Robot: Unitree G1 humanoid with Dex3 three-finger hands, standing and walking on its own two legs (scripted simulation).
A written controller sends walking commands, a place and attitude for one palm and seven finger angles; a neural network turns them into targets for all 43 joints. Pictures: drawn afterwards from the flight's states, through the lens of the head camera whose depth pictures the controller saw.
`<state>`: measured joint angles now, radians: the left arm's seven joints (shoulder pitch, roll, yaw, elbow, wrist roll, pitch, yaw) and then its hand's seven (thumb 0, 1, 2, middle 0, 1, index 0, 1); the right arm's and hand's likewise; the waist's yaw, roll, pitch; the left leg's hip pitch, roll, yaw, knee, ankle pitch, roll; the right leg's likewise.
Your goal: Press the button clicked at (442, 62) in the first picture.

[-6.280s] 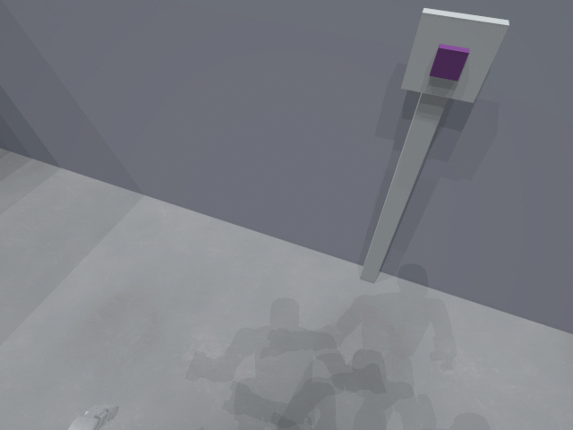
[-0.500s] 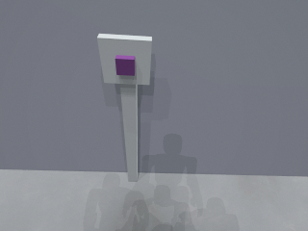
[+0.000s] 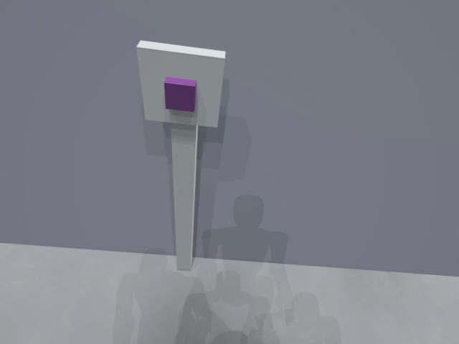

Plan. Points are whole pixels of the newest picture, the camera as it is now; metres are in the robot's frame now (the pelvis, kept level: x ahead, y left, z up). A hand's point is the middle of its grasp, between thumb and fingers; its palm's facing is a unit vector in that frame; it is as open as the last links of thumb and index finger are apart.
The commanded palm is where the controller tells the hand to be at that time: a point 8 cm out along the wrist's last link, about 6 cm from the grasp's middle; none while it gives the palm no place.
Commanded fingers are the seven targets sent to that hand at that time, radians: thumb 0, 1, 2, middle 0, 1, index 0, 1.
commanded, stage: shuffle to correct the standing spot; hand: left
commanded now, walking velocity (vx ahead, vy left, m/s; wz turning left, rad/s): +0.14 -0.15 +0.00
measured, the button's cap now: (180, 94) +0.53 +0.16 +0.17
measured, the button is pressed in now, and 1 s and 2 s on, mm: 0 0 0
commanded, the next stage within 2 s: come to a stop and stand still in 0.12 s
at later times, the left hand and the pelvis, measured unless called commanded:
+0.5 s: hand out of the picture +0.10 +0.11 -0.16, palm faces +0.08 -0.97 -0.23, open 7.2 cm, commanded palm none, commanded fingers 0.00 0.90 0.90 -0.20 -0.30 -0.20 -0.30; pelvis +0.04 -0.07 +0.01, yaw +2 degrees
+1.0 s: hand out of the picture -0.02 +0.14 -0.17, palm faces +0.12 -0.98 -0.13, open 7.4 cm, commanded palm none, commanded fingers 0.00 0.90 0.90 -0.20 -0.30 -0.20 -0.30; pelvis +0.02 -0.02 +0.01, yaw +3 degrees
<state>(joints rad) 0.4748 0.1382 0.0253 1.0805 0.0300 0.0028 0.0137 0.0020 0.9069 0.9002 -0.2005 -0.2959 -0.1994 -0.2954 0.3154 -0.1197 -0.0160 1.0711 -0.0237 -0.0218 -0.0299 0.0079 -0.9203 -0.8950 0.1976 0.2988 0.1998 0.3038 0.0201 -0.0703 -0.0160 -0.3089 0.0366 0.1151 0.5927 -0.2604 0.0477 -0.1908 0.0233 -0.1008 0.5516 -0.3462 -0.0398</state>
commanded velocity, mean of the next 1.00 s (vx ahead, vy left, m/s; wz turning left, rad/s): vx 0.02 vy -0.01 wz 0.04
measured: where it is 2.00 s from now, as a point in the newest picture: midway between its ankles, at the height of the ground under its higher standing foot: outside the picture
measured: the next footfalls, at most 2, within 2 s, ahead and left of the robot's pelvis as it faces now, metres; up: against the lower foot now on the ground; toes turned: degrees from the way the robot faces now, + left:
right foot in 0.38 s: +0.13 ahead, -0.19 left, +0.00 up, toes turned -5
left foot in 0.72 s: +0.09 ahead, +0.03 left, +0.00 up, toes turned +8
